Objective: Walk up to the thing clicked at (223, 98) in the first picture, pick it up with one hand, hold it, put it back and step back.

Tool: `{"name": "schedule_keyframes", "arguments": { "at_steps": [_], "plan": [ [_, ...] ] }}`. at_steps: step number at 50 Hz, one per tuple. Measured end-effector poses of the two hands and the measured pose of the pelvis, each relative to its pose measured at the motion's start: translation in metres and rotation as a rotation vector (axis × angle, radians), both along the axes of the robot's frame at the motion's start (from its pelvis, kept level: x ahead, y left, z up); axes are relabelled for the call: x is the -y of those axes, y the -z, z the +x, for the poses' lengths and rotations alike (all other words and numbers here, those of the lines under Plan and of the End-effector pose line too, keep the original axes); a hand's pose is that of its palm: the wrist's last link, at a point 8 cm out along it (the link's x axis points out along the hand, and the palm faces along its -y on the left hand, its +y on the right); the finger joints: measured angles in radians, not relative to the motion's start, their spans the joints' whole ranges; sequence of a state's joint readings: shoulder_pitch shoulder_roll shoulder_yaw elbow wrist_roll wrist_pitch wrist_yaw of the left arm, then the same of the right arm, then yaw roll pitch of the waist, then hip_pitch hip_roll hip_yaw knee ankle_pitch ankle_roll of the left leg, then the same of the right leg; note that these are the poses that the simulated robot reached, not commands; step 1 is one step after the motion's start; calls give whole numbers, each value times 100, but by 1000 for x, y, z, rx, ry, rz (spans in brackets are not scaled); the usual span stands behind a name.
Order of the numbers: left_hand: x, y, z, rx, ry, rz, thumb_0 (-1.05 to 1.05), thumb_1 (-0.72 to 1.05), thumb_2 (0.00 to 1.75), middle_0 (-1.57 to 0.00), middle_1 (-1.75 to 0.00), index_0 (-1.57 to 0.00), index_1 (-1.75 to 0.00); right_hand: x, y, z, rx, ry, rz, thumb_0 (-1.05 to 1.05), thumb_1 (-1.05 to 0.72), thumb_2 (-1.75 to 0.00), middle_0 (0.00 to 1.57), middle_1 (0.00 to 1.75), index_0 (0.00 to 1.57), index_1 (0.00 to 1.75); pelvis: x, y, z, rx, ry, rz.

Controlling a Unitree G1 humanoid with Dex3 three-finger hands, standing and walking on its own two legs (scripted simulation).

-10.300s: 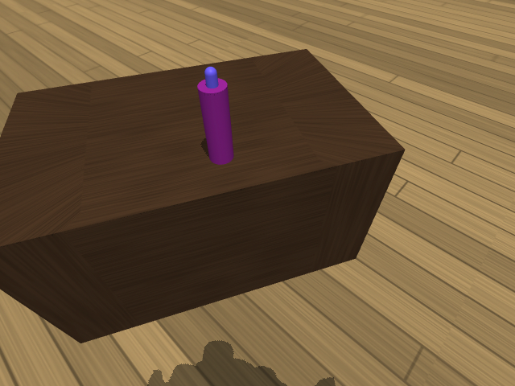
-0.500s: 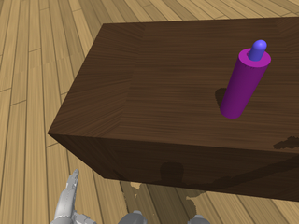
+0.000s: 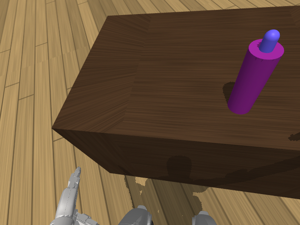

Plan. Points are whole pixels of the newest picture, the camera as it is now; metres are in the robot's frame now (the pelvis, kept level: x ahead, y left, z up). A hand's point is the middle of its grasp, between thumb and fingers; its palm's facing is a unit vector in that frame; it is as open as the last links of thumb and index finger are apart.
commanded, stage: go down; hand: right
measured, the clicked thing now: (252, 76) +0.50 -0.20 +0.07
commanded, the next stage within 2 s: approach in 0.48 s
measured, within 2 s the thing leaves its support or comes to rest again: neither
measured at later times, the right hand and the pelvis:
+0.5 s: hand out of the picture +0.40 -0.40 +0.13, palm faces +0.25 +0.97 +0.00, open 17.5 cm; pelvis +0.00 +0.00 +0.00, yaw +0 degrees
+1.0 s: hand (298, 100) +0.45 -0.31 +0.04, palm faces +0.12 +0.99 +0.06, open 17.5 cm; pelvis +0.00 +0.00 -0.02, yaw +0 degrees
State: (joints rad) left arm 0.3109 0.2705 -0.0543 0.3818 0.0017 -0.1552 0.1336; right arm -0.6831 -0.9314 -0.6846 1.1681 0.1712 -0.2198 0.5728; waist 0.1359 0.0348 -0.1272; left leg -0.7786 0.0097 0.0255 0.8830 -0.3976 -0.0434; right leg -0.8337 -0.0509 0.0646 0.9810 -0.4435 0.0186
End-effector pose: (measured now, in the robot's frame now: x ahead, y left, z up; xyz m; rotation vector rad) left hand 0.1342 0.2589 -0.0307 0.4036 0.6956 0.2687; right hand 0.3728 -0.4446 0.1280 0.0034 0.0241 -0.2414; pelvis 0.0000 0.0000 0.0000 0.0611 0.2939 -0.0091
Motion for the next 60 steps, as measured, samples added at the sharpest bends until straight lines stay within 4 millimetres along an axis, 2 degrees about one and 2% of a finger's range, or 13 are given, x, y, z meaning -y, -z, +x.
{"name": "schedule_keyframes", "arguments": {
  "at_steps": [10,18,27,40,45,50,54,57,60],
  "plan": [
    [6,2,4,-13,-2,-16,0,-53,5,-6,-5,-6,-5,0,8,-4,-20,-2,16,-1,56,-6,5,5,5,5,4,-2,6,2,-2,5],
    [7,-1,11,6,2,-20,0,-53,5,-6,-5,-6,-5,-3,2,-3,2,3,10,-1,55,-6,5,5,5,6,3,-3,6,14,4,2],
    [3,1,3,-9,1,-13,0,-53,5,-6,-5,-6,-4,2,1,-3,-7,9,-4,-1,55,-6,4,5,5,6,2,-1,2,5,3,1],
    [7,0,4,6,16,-14,0,-54,5,-6,-5,-5,-5,-13,6,12,-14,-23,5,-1,54,-4,6,5,6,5,2,0,0,-3,5,3],
    [9,4,8,14,39,-20,0,-54,5,-6,-5,-5,-5,-39,38,27,-76,-76,16,-1,54,-4,6,4,6,5,2,6,-2,-30,3,1],
    [9,1,11,49,53,-10,-1,-54,5,-6,-6,-6,-5,-84,86,46,-88,-128,79,-1,54,-4,6,5,6,5,1,15,-4,-58,-5,-1],
    [4,-3,2,56,29,14,0,-53,5,-6,-6,-6,-5,-115,120,58,-88,-129,102,-1,55,-4,6,5,6,5,-1,23,-5,-77,-18,0],
    [-3,-5,-8,47,4,40,0,-53,4,-6,-6,-6,-5,-132,134,65,-70,-119,84,-1,56,-4,6,4,6,5,-1,28,-6,-85,-27,1],
    [-9,1,-16,15,-22,51,0,-53,4,-6,-6,-6,-5,-144,141,71,-46,-98,77,-1,57,-3,6,4,6,5,-1,34,-7,-98,-31,6]
  ]
}}
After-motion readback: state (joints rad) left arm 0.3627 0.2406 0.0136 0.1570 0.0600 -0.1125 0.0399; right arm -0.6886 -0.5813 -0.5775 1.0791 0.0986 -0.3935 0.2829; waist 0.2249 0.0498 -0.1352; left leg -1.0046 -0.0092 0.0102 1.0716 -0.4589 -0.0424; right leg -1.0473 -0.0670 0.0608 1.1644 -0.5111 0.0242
